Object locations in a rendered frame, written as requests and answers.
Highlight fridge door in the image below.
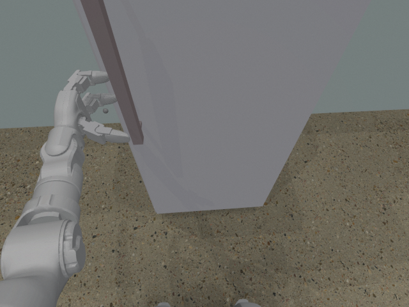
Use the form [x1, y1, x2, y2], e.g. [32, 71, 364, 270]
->
[75, 0, 371, 214]

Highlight handle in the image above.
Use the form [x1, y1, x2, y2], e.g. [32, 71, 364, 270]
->
[81, 0, 144, 145]

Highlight left robot upper arm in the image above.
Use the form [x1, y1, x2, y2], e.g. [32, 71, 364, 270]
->
[0, 219, 86, 307]

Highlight robot left hand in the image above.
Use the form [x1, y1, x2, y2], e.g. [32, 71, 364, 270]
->
[54, 70, 130, 145]

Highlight left robot forearm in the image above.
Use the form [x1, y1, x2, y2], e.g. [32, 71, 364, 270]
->
[0, 127, 85, 279]

